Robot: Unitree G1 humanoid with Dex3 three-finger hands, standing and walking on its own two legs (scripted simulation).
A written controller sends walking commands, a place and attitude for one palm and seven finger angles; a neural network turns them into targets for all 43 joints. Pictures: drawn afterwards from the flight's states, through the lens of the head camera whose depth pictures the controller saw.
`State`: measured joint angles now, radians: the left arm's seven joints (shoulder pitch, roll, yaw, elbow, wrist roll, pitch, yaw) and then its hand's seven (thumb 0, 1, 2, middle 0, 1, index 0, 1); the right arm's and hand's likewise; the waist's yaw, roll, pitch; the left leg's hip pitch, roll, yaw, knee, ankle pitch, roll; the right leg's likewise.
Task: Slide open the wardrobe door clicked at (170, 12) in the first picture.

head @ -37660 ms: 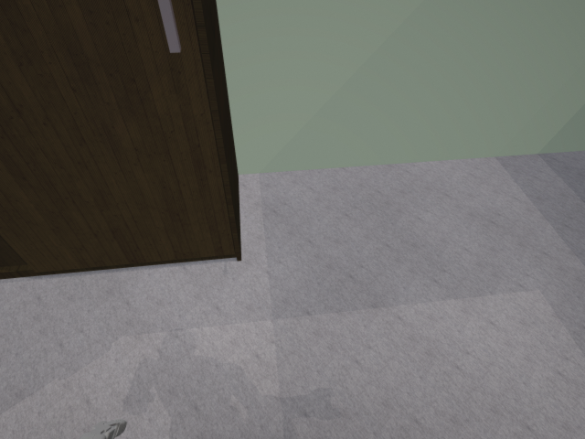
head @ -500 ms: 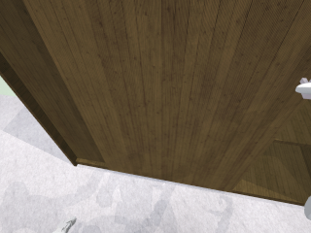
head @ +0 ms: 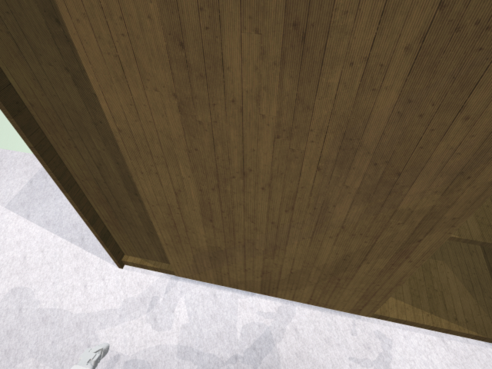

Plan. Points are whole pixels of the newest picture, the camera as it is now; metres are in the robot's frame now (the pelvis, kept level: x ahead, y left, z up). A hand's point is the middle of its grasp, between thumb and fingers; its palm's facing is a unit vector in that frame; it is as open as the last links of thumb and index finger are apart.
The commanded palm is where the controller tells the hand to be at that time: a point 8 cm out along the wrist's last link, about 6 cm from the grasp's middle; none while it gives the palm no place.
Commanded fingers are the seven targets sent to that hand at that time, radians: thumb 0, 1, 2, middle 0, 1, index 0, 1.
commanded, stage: slip the hand off the handle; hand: right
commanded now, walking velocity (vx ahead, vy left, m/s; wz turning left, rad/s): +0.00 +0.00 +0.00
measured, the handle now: out of the picture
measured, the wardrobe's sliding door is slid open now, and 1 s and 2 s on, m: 0.50 0.50 0.50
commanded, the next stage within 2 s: relax the arm and regain balance in 1.76 s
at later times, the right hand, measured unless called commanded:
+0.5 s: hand out of the picture +0.36 -0.44 +0.24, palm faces +0.44 +0.89 -0.11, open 14.7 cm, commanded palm +0.29 -0.48 +0.24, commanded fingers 0.00 0.55 -0.20 0.25 1.15 0.25 1.15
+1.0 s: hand out of the picture +0.24 -0.43 +0.24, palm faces +0.49 +0.86 -0.09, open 14.7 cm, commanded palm +0.21 -0.46 +0.24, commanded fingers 0.00 0.55 -0.20 0.25 1.15 0.25 1.15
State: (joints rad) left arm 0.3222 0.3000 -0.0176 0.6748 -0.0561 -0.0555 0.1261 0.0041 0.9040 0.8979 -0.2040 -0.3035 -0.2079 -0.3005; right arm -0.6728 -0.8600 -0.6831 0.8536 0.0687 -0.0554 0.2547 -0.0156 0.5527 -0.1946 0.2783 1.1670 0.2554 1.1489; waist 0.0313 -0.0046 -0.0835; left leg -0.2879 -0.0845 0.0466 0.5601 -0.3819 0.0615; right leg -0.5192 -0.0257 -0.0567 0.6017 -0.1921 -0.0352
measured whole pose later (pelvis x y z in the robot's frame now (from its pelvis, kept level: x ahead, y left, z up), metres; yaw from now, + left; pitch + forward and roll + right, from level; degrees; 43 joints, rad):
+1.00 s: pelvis -0.05 -0.07 +0.00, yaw -4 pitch -2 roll +3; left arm 0.13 0.23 -0.11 0.64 -0.06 -0.19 0.16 0.01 0.90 0.90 -0.20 -0.30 -0.21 -0.30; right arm -0.40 -0.55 -0.47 0.21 0.17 0.08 0.12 -0.02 0.56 -0.19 0.25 1.15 0.25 1.15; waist -0.08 -0.01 -0.02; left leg -0.18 -0.01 0.05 0.55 -0.33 -0.01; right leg -0.40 0.08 -0.03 0.53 -0.13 -0.10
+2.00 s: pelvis -0.29 -0.11 -0.13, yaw -5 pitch -16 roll +5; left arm 0.27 0.32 0.02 0.79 0.00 0.05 0.09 0.00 0.90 0.90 -0.20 -0.30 -0.21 -0.30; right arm -0.32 -0.46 -0.15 0.67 -0.02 0.13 0.03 -0.01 0.52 -0.24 0.20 0.78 0.20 0.78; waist 0.10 -0.11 -0.12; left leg -0.66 -0.08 0.03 1.66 -0.65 0.00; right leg -0.72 0.09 -0.14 0.91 -0.07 -0.03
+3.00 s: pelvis -1.36 -0.12 -0.02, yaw -1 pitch -8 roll +1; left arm 0.41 0.20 0.01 0.97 0.03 0.13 0.04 0.01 0.91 0.90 -0.20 -0.30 -0.20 -0.30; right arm 0.28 -0.32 -0.04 0.86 -0.02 0.12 -0.01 -0.02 0.54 -0.28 0.15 0.30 0.16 0.30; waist 0.00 0.02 0.00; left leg -0.43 -0.11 -0.03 1.40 -0.36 -0.08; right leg -0.43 0.05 -0.05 0.63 -0.08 -0.08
